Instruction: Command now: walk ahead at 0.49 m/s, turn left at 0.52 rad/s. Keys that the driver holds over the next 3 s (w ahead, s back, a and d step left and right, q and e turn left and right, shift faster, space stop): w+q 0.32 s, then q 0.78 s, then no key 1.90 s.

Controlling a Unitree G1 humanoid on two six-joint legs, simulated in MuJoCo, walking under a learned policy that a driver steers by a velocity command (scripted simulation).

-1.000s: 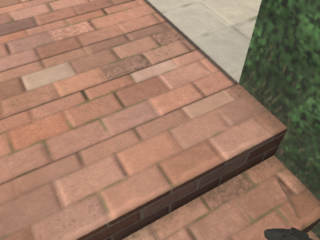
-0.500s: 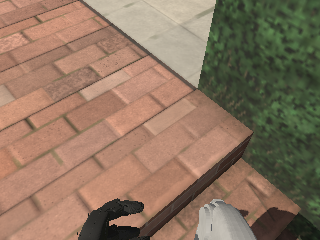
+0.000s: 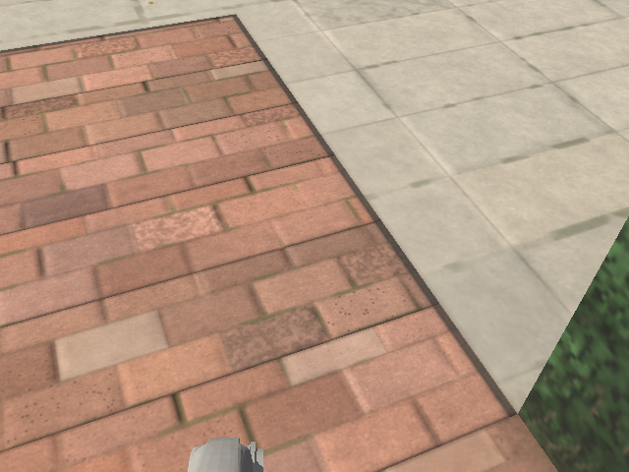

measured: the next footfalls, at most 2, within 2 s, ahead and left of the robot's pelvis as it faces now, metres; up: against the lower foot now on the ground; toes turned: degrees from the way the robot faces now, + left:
left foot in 0.10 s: +0.22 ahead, +0.12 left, +0.18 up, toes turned +8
right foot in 0.60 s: +0.54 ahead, -0.02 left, +0.18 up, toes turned +21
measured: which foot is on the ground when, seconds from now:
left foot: up 0.00-0.08, down 0.10-0.60, up 0.62-1.00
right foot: down 0.00-0.20, up 0.22-0.58, down 0.60-1.00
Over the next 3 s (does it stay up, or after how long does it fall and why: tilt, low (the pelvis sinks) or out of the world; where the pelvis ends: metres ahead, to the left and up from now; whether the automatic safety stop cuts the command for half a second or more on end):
stays up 0.38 0.08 0.19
